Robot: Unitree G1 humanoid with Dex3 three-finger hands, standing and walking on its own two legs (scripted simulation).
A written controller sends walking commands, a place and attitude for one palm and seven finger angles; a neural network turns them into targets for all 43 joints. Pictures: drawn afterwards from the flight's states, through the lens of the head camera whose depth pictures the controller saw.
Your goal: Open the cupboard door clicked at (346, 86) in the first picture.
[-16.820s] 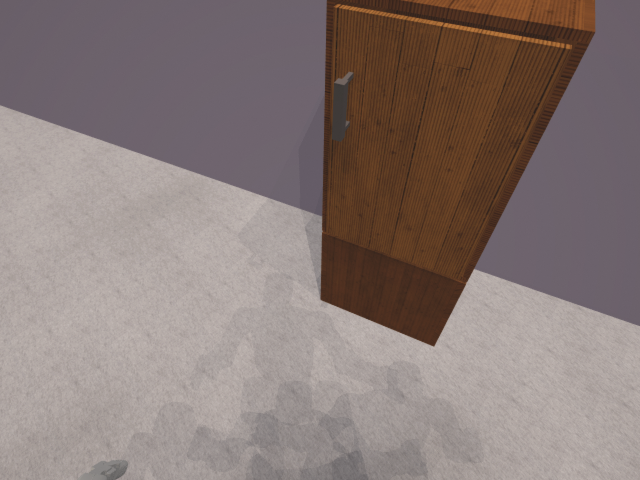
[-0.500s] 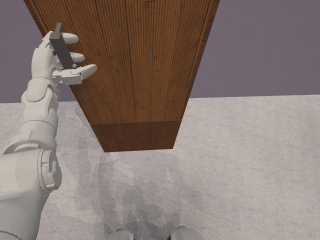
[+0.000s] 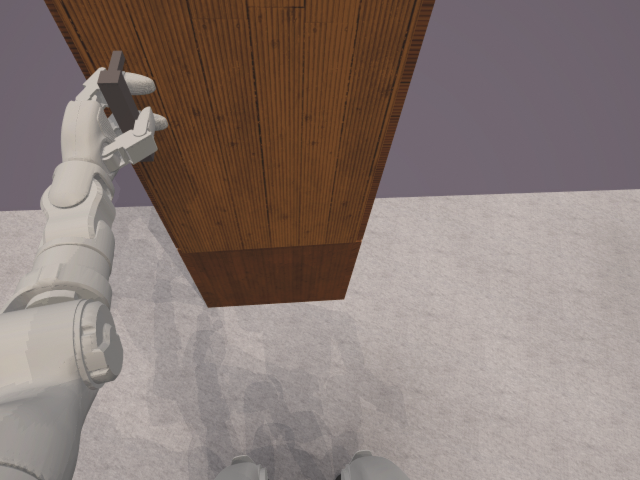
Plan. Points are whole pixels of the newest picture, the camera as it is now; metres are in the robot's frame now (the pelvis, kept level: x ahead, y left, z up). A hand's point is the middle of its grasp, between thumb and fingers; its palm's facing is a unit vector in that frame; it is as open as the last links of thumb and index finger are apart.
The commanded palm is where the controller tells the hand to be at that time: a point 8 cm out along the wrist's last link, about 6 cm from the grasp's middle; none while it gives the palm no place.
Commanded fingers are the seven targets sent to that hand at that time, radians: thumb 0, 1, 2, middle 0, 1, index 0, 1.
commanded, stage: pull the door open along its arc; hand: left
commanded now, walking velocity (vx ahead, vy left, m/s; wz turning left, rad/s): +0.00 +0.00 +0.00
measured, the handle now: (132, 109) +0.56 +0.19 +0.11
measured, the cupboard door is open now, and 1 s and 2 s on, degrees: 1 42 42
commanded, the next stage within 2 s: open thumb and fingers to let go in 1.02 s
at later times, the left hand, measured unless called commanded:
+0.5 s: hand (169, 225) +0.38 +0.13 +0.11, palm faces -0.04 -1.00 +0.00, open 5.9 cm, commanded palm +0.33 +0.20 +0.11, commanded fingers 0.00 0.90 0.90 -0.40 -1.35 -0.40 -1.35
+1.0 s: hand (262, 297) +0.29 +0.04 +0.11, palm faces +0.36 -0.93 -0.02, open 6.0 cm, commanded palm +0.23 +0.07 +0.11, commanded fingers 0.00 0.90 0.90 -0.40 -1.35 -0.40 -1.35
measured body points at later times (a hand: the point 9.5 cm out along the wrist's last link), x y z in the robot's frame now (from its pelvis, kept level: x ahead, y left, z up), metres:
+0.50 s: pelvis +0.01 +0.00 +0.02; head +0.04 -0.02 +0.47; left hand +0.38 +0.19 +0.11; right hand +0.12 -0.26 -0.09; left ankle +0.00 +0.10 -0.70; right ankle -0.02 -0.11 -0.70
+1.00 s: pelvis +0.01 -0.04 +0.02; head +0.01 -0.07 +0.47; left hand +0.27 +0.09 +0.12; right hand +0.19 -0.25 -0.08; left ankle +0.00 +0.10 -0.70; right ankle -0.02 -0.11 -0.70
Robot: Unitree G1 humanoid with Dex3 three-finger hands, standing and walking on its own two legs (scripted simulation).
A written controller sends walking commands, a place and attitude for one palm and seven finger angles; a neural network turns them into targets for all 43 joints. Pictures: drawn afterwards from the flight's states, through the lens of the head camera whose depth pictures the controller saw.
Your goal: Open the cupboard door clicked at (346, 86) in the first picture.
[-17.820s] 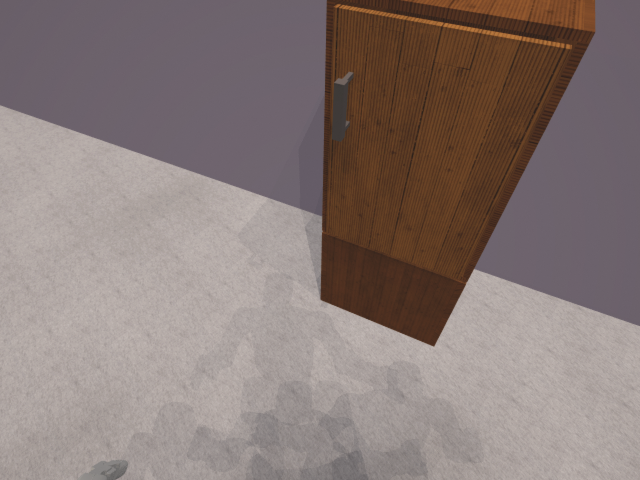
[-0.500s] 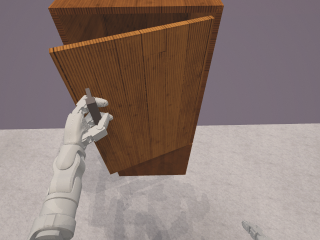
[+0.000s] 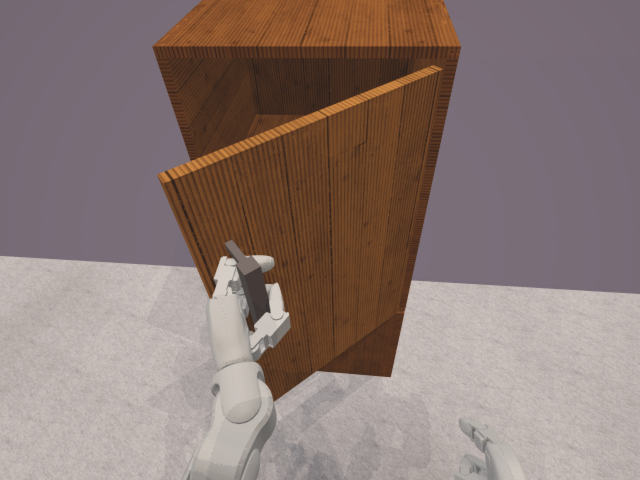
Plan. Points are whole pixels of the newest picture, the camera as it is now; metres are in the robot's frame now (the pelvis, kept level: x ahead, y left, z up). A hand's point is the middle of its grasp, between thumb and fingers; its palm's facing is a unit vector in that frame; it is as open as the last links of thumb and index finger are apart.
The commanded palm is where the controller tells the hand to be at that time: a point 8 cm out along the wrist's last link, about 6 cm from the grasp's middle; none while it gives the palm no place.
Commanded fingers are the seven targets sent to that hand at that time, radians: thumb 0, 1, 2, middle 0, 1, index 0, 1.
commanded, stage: pull the door open along its arc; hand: left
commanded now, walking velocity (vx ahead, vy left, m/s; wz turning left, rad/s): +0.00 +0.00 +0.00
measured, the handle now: (248, 286) +0.33 +0.11 +0.09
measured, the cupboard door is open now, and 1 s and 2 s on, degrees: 42 42 46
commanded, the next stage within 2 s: open thumb and fingers to let go in 0.02 s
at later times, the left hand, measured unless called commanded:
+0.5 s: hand (277, 322) +0.28 +0.06 +0.09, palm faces +0.31 -0.95 -0.02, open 9.7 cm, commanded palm +0.24 +0.10 +0.09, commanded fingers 0.00 -0.50 0.30 -0.30 -1.20 -0.30 -1.20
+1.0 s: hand (276, 316) +0.29 +0.07 +0.09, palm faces +0.26 -0.97 -0.02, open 15.2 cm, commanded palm +0.24 +0.11 +0.09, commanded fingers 0.00 -0.50 0.30 -0.15 -0.30 -0.15 -0.30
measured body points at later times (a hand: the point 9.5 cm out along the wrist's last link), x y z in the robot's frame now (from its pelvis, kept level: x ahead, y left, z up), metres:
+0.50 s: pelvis -0.01 +0.00 +0.00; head -0.01 -0.03 +0.45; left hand +0.26 +0.11 +0.10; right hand +0.18 -0.21 -0.09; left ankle +0.00 +0.14 -0.72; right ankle -0.03 -0.07 -0.72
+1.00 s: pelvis -0.02 +0.03 +0.00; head -0.02 +0.01 +0.45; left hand +0.27 +0.12 +0.10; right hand +0.16 -0.18 -0.10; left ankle +0.00 +0.14 -0.72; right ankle -0.03 -0.07 -0.72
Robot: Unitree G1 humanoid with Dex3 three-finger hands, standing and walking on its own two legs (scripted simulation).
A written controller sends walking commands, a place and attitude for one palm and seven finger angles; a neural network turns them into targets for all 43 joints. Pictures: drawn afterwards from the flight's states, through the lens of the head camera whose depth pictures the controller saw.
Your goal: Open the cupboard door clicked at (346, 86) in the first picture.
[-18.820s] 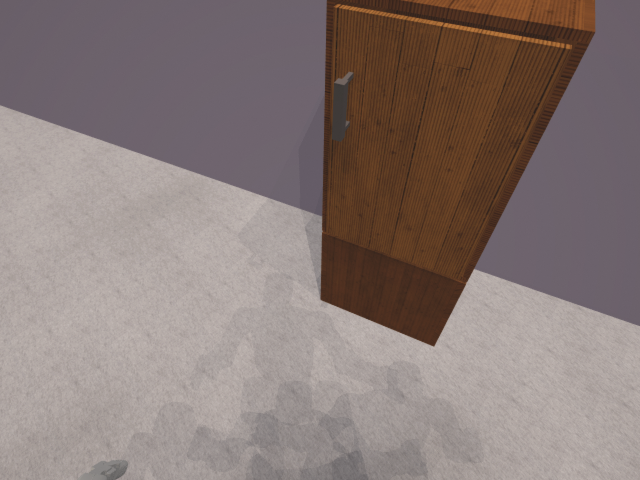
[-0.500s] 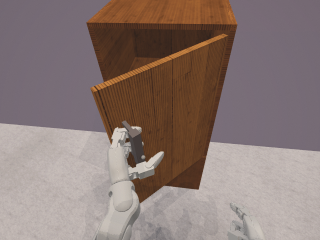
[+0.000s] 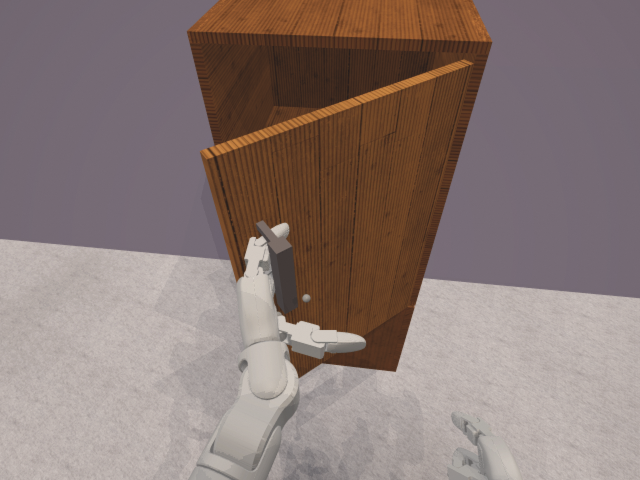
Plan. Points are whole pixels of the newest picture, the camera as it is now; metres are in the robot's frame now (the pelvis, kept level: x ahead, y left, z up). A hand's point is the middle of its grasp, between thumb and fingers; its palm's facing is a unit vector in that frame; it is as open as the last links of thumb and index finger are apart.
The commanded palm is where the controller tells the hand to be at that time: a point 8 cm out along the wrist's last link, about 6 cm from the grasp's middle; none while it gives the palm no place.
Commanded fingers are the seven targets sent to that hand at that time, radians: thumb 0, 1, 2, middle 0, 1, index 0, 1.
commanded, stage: slide the hand sideways off the handle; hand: left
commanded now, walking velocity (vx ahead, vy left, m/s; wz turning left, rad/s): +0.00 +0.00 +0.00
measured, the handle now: (276, 267) +0.36 +0.08 +0.09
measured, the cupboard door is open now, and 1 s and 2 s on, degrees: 42 46 46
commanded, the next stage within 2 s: draw the hand back to the body in 1.24 s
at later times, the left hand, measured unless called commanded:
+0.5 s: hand (307, 333) +0.26 +0.04 +0.09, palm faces -0.16 -0.99 +0.00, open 16.3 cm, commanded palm +0.24 +0.11 +0.09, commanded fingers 0.00 -0.50 0.30 -0.15 -0.30 -0.15 -0.30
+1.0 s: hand (254, 368) +0.22 +0.09 +0.09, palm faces -0.09 -0.99 -0.04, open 16.2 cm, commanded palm +0.19 +0.15 +0.09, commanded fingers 0.00 -0.50 0.30 -0.15 -0.30 -0.15 -0.30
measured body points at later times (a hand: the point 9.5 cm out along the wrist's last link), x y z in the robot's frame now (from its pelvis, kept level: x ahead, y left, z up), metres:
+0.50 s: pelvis +0.00 +0.00 +0.00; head -0.01 -0.01 +0.45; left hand +0.27 +0.09 +0.09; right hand +0.16 -0.21 -0.08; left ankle +0.02 +0.12 -0.71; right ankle -0.01 -0.10 -0.71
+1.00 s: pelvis +0.02 -0.01 +0.00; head +0.03 -0.03 +0.45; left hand +0.22 +0.14 +0.09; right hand +0.20 -0.23 -0.08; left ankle +0.02 +0.12 -0.71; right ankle -0.01 -0.10 -0.71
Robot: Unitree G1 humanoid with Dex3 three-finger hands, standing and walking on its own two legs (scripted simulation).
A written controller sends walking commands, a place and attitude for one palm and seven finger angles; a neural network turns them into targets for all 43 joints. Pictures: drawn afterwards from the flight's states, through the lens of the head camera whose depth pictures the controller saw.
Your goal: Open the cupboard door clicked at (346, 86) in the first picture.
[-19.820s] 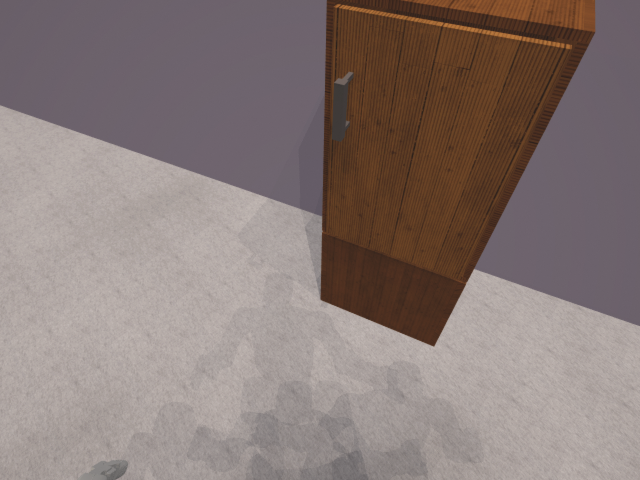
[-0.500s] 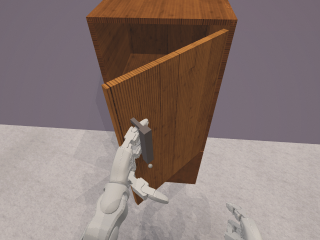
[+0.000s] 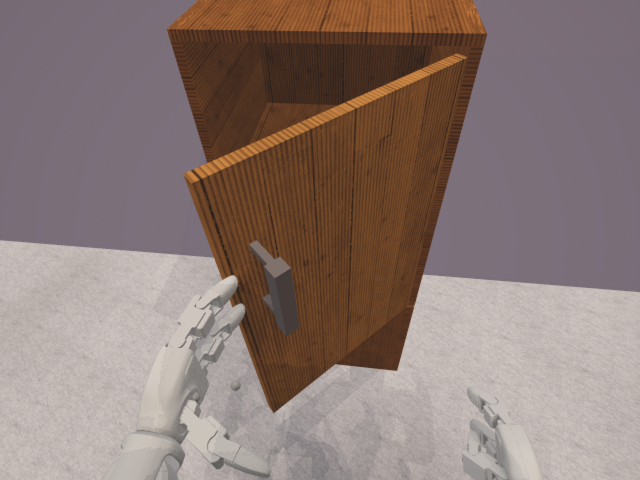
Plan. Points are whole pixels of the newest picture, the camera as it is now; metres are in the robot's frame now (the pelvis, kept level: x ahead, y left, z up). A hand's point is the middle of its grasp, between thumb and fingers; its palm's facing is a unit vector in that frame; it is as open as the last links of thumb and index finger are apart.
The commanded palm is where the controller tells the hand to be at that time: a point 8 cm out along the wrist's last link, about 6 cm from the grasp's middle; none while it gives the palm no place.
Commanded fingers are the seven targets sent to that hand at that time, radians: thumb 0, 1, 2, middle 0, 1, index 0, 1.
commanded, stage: slide the hand sideways off the handle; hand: left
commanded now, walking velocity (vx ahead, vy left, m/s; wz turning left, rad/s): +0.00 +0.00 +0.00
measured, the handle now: (273, 288) +0.32 +0.08 +0.09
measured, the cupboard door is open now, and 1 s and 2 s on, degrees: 46 46 46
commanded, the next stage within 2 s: draw the hand back to the body in 0.24 s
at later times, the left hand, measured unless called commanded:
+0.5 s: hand (181, 401) +0.18 +0.15 +0.10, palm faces -0.08 -0.99 -0.05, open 16.3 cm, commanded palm +0.16 +0.21 +0.11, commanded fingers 0.00 -0.50 0.30 -0.15 -0.30 -0.15 -0.30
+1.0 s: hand (92, 382) +0.18 +0.22 +0.13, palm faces +0.18 -0.95 -0.27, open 15.3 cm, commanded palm +0.14 +0.27 +0.15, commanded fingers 0.00 -0.01 0.51 -0.17 -0.30 -0.17 -0.30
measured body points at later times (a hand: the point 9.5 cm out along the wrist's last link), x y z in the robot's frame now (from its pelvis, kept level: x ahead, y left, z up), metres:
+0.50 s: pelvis -0.01 +0.01 -0.01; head +0.00 +0.00 +0.44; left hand +0.18 +0.21 +0.10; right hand +0.18 -0.21 -0.07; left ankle +0.00 +0.13 -0.71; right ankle -0.02 -0.08 -0.71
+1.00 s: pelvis -0.01 +0.03 +0.02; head -0.02 +0.02 +0.47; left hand +0.17 +0.27 +0.15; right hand +0.19 -0.18 -0.05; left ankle +0.00 +0.13 -0.71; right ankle -0.02 -0.08 -0.71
